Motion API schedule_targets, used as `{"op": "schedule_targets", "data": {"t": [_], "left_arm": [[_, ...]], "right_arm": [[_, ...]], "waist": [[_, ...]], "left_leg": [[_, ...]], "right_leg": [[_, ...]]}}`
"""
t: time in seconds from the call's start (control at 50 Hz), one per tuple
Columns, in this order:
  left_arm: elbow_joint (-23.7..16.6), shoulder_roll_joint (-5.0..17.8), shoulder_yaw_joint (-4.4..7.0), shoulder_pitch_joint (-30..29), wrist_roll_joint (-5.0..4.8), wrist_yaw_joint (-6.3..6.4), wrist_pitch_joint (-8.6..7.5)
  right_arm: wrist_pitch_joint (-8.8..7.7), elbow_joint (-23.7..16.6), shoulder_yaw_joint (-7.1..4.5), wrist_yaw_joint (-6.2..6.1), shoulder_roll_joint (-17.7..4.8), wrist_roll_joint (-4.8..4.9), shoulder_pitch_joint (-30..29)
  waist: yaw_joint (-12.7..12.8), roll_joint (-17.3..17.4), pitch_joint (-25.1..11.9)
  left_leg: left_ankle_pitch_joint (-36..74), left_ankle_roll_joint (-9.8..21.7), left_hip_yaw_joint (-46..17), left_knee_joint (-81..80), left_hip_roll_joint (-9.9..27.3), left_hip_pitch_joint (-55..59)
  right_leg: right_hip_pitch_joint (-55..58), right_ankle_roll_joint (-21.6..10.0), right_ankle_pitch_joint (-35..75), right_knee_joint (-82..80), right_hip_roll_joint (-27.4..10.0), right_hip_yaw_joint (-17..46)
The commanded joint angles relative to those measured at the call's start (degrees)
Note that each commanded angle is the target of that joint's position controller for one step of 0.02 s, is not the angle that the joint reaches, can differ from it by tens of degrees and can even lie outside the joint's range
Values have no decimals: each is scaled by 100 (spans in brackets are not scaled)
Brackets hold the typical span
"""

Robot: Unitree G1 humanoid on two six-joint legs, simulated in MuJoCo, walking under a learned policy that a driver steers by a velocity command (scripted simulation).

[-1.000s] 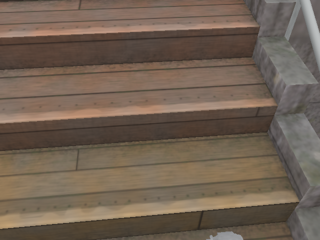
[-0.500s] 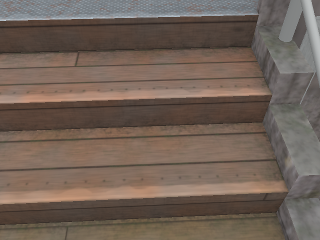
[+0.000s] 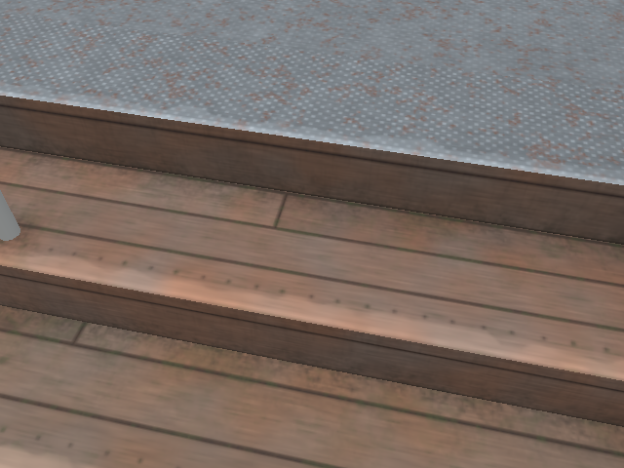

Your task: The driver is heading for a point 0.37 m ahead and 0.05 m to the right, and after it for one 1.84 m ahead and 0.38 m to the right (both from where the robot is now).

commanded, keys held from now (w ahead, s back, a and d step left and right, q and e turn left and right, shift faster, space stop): no key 0.72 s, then w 0.28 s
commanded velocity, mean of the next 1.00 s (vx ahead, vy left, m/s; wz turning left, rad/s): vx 0.09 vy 0.00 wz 0.12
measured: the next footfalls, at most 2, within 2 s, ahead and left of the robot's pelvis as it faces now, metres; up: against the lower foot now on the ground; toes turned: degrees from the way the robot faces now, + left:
right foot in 0.32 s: +0.12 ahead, -0.16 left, +0.00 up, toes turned +1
right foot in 1.40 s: +0.42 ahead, -0.20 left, +0.15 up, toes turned -9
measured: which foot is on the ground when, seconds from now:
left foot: down 0.00-1.00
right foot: up 0.00-0.30, down 0.32-1.00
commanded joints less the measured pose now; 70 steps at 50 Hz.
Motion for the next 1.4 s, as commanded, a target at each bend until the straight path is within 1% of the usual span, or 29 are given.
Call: {"op": "schedule_targets", "data": {"t": [0.02, 0.06, 0.1, 0.16, 0.24, 0.28, 0.32, 0.36, 0.4, 0.42, 0.56, 0.58, 0.62, 0.74, 0.82, 0.92, 0.98, 1.02, 1.04, 1.1, 1.12, 1.14, 1.18, 1.22, 1.26, 1.28, 1.32, 1.36, 1.4], "left_arm": [[-147, -597, -342, 679, 21, 31, 28], [-266, -162, -277, 161, 72, 43, 80], [-59, 102, -152, 168, 43, -97, 174], [-116, 453, -27, 138, 25, -81, 43], [-224, 156, -93, -18, 154, 90, 77], [-381, 114, -97, -273, 78, 113, 141], [-247, 111, -109, -97, -172, 145, 141], [-540, 493, -92, -887, -300, 96, 42], [-519, 5, -164, -1312, -324, -160, -26], [-502, 110, -111, -1186, -332, -162, -23], [-475, 308, -25, -1113, -247, -14, 18], [-169, 242, -79, 29, -331, 507, 100], [-280, 267, -100, -162, -269, 783, 170], [-427, 104, -198, -20, -267, 803, 373], [-488, 446, -89, 165, -201, 759, 460], [-538, 737, 56, 484, -234, 664, 470], [-766, 446, 20, -63, -265, 612, 443], [-977, 73, -78, -553, -292, 473, 397], [-952, 91, -94, -509, -222, 431, 345], [-1117, -145, -97, -1003, -192, 354, 157], [-827, -253, -248, -491, 209, 48, 75], [-909, -563, -327, -488, 227, -19, 46], [-1139, -775, -459, -812, 105, -116, 101], [-1622, -908, -647, -1347, -64, -6, 229], [-2012, -733, -677, -1732, -260, 17, 317], [-2144, -624, -644, -2118, -208, -17, 343], [-2290, -591, -784, -3008, -233, -180, 553], [-1690, -741, -825, -1761, -107, -325, 558], [-1307, -290, -634, -1083, -91, -243, 410]], "right_arm": [[-163, 43, -3, 105, 166, 68, -362], [-288, 93, 10, 107, 140, -71, -39], [-431, -440, 34, 117, -173, -17, -485], [-379, -762, -124, 87, -785, 45, -415], [-437, -963, -39, 162, -517, 232, -562], [-440, -747, -98, 259, -531, 348, -142], [-306, -433, -97, 431, -395, 444, 379], [-221, -316, -103, 452, -212, 299, 1317], [-192, -555, -112, 414, -382, 230, 222], [-237, -604, -165, 397, -514, 269, -148], [-317, -523, -211, 208, -599, 323, -236], [-101, -502, -44, 97, -23, 158, 484], [29, -429, -47, 10, -120, 160, 523], [137, -282, -21, -21, -220, 112, 763], [188, -170, -71, -28, -346, 73, 1114], [197, -325, -111, 24, -226, 34, 1332], [112, -73, -121, 43, -180, 17, 2197], [117, 79, -271, -37, -642, 52, 2910], [162, 128, -339, -54, -765, 61, 3261], [41, 112, -293, -164, -724, -80, 3024], [-84, 517, 20, -135, -63, -326, 3608], [-84, 872, 156, -85, 132, -375, 3857], [-76, 1079, 315, -13, 310, -401, 3536], [-188, 1099, 389, -132, 365, -493, 2984], [-358, 956, 346, -182, -12, -688, 2394], [-425, 889, 340, -185, -107, -695, 2403], [-354, 812, 232, -27, -515, -307, 2646], [-418, 571, 41, 3, -1222, -43, 2412], [-420, 408, -102, -13, -1432, 64, 2365]], "waist": [[616, -55, -284], [629, -231, -530], [749, 363, -535], [492, 503, -529], [495, 336, -116], [261, 701, -9], [231, 383, -43], [-575, -276, -518], [-256, -394, -70], [-98, -221, 162], [65, 16, -60], [-80, 253, -471], [-105, 199, -140], [-33, 111, 353], [-53, -327, 859], [-42, -570, 1268], [-406, -178, 1070], [-672, 1803, 1049], [-869, 2169, 942], [-635, 1036, 934], [-814, 756, 1460], [-620, 571, 1300], [-379, 455, 961], [-66, 682, 520], [287, 103, 488], [257, 244, 401], [68, 765, 356], [497, 1073, 105], [588, 1193, -325]], "left_leg": [[1659, 834, -2265, -2988, 1228, 1217], [1983, 481, -1464, -2945, 968, 1355], [2253, 272, -880, -3156, 666, 722], [2701, 805, -1188, -3253, 1060, 916], [2205, 749, -1562, -2898, 1283, 1745], [2322, 852, -1808, -2620, 1431, 2150], [2266, 816, -1985, -2280, 1455, 2639], [1357, -11, -1193, -2023, 638, 2696], [-117, -387, -492, -2141, 428, 2366], [28, -356, -545, -2080, 446, 2105], [1342, -202, -727, -2295, 599, 2028], [1793, -385, -877, -2520, 723, 2731], [1830, -452, -872, -2532, 689, 2517], [1218, -413, -1045, -3171, 776, 2555], [-445, -210, -675, -2842, 400, 2218], [-703, 10, -17, -1674, 338, 1771], [-1056, 179, -373, -2298, 528, 2709], [-2685, 637, -2674, -3855, 1480, 3876], [-2765, 1041, -3920, -4434, 2073, 4366], [-1490, 1499, -3636, -4269, 2308, 4404], [-1123, 1738, -3896, -3883, 2922, 4429], [-289, 1634, -3468, -3754, 2895, 4688], [476, 1291, -2290, -3811, 2605, 4568], [542, 842, -1294, -4219, 2144, 3780], [507, 443, -437, -4651, 1699, 2623], [556, 347, -123, -4906, 1440, 1920], [670, 550, -17, -5735, 1558, 890], [5715, 758, 207, -4640, 1980, 2483], [8417, 653, 442, -3383, 1894, 3639]], "right_leg": [[-1778, -350, -2, 936, -172, 125], [-1638, 26, 86, -82, -527, -98], [-539, 553, 162, -533, -568, -541], [-148, 1012, -188, -148, -314, -624], [522, 1147, -194, -3378, -760, -566], [1017, 1159, -876, -4840, -647, -859], [1543, 935, 154, -6702, -463, -1163], [2047, -80, 1383, -6414, -837, -558], [1545, 134, -1219, -6972, -756, -241], [1553, 170, -1481, -7070, -755, -203], [2457, 47, 144, -6686, -619, -582], [2618, 208, 1187, -6857, -979, -400], [2862, 308, 1847, -6641, -889, -554], [2783, 373, -16, -7081, -685, -700], [2330, 128, -2686, -7661, -671, -391], [1882, -591, -4405, -8124, -1359, 594], [1232, -517, -3825, -7300, -991, 70], [-203, -120, -2097, -5099, -19, -1345], [-797, -95, -1747, -3748, 157, -1524], [-2191, -96, -1536, 409, -74, -918], [-3773, -543, -1879, 2259, 48, -127], [-4600, -853, -1717, 2914, 2, 67], [-5350, -1202, -1942, 3924, -59, -222], [-4968, -1276, -2471, 3925, -298, -564], [-3863, -1186, -1437, 1930, -620, -811], [-3009, -1027, -530, 872, -741, -1107], [-1231, -565, -1960, -370, -479, -1486], [-975, -299, -1049, -1342, -211, -1838], [218, -311, -372, -3626, 466, -2403]]}}
Velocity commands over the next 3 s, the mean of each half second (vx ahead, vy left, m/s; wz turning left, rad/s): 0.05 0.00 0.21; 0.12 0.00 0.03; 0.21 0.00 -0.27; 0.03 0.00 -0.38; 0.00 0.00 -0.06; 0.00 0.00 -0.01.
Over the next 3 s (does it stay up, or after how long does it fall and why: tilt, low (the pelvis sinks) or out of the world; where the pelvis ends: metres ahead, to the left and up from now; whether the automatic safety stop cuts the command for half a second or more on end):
stays up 0.39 -0.07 0.20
